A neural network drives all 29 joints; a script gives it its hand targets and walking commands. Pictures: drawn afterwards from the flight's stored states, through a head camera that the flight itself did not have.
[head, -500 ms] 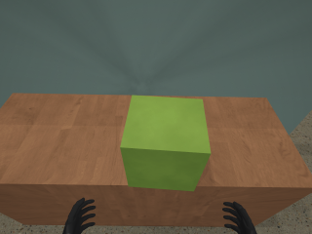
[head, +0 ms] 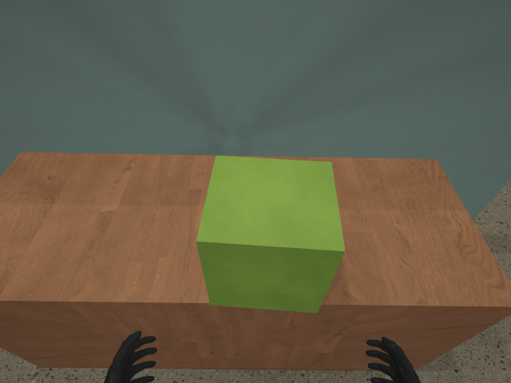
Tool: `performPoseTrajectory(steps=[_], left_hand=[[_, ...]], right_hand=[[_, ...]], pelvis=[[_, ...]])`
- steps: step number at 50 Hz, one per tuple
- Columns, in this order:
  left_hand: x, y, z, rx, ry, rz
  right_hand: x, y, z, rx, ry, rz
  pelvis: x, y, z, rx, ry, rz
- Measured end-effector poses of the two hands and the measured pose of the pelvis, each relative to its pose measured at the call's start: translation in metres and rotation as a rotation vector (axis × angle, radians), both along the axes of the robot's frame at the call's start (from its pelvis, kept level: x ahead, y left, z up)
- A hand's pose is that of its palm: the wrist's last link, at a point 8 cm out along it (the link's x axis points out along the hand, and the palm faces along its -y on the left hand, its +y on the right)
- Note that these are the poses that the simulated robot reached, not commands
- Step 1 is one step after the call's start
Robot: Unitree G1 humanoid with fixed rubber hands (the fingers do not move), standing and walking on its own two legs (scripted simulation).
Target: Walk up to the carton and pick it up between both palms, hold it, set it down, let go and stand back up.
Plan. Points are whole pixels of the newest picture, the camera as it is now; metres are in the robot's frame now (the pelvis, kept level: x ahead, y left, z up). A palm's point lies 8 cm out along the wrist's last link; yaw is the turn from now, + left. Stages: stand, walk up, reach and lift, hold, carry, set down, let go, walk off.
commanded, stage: let go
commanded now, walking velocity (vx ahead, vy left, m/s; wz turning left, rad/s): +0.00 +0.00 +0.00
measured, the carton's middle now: (268, 236) +0.42 -0.01 -0.06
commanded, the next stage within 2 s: stand in 0.18 s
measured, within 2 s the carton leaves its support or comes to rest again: neither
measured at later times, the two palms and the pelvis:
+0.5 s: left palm out of the picture +0.12 +0.27 -0.11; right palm out of the picture +0.11 -0.26 -0.09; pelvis -0.01 +0.01 -0.01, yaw +0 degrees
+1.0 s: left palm out of the picture +0.09 +0.28 -0.11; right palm out of the picture +0.10 -0.26 -0.10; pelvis -0.02 +0.01 -0.01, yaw +0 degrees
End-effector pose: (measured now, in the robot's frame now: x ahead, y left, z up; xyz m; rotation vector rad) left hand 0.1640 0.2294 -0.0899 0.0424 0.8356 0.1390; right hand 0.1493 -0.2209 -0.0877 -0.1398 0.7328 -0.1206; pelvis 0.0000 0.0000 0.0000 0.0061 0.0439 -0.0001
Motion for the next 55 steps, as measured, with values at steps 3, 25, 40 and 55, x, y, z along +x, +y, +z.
performPoseTrajectory(steps=[3, 25, 40, 55], left_hand=[[0.0, 0.0, 0.0, 0.003, 0.007, 0.002], [-0.047, 0.041, -0.017, 0.102, 0.066, 0.02], [-0.076, 0.054, -0.026, 0.121, 0.139, 0.034], [-0.073, 0.055, -0.024, 0.13, 0.142, 0.034]], right_hand=[[-0.001, -0.001, -0.001, 0.003, 0.006, 0.002], [-0.042, -0.041, -0.006, -0.168, 0.225, -0.029], [-0.053, -0.038, -0.008, -0.16, 0.235, -0.031], [-0.054, -0.037, -0.012, -0.149, 0.243, -0.029]], pelvis=[[0.0, 0.0, 0.0, 0.0, 0.0, 0.0], [-0.013, 0.009, -0.005, -0.029, -0.061, -0.008], [-0.021, 0.012, -0.006, -0.033, -0.073, -0.009], [-0.02, 0.012, -0.006, -0.032, -0.072, -0.008]])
